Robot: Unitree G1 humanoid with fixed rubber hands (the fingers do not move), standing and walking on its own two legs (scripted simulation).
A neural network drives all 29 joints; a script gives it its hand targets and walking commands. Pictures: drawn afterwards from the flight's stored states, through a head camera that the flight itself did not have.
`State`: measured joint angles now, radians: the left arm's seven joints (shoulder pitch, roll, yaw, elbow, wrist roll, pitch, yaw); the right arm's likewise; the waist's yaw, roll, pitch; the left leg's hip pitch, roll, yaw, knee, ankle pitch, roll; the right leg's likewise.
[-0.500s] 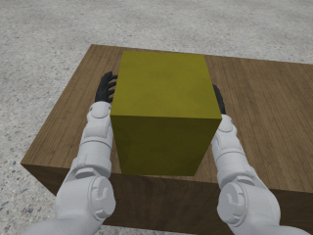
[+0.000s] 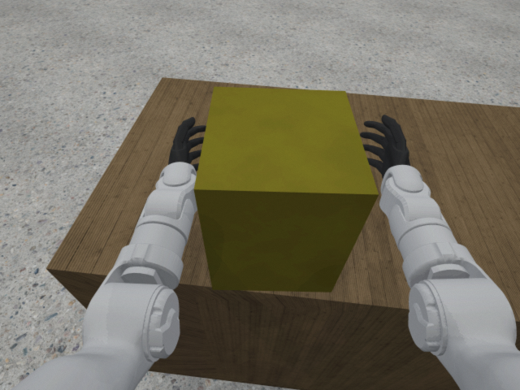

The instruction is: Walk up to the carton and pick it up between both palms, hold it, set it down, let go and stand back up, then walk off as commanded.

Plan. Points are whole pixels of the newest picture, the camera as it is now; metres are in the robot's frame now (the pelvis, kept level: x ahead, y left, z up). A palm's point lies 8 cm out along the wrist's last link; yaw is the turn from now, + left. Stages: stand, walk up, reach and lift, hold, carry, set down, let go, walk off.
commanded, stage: set down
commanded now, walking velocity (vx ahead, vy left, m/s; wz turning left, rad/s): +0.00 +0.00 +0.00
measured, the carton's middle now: (275, 195) +0.40 +0.00 +0.10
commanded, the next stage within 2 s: none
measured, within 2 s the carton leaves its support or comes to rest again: neither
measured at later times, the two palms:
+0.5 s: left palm (159, 122) +0.43 +0.18 +0.20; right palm (424, 129) +0.44 -0.20 +0.20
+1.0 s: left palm (148, 147) +0.38 +0.18 +0.20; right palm (434, 155) +0.39 -0.20 +0.20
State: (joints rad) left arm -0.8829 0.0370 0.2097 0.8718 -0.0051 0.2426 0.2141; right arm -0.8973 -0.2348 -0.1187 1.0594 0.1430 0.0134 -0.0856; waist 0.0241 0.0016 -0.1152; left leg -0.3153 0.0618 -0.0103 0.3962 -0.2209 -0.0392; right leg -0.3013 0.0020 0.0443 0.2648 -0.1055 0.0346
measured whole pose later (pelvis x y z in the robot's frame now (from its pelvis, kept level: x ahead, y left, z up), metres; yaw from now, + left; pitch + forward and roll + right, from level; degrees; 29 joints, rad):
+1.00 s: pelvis -0.04 -0.01 +0.00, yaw +0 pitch +5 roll -1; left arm -0.99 0.20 0.18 0.75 -0.15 0.58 0.15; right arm -0.99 -0.37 -0.02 0.96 0.37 0.34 -0.05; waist 0.03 0.00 -0.11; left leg -0.31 0.07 -0.01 0.40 -0.17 -0.04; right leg -0.30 0.01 0.04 0.27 -0.05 0.03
